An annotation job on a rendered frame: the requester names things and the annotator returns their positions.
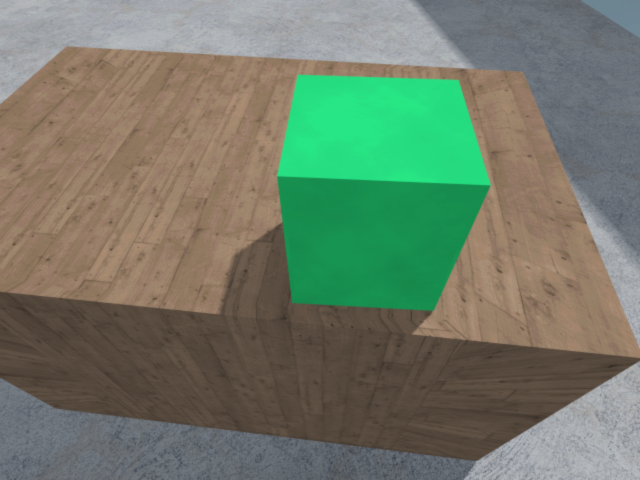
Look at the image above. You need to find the pedestal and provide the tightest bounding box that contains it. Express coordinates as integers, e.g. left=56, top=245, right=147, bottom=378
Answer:
left=0, top=46, right=640, bottom=461

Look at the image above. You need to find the carton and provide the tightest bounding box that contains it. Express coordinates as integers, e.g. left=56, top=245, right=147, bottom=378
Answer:
left=277, top=75, right=491, bottom=311

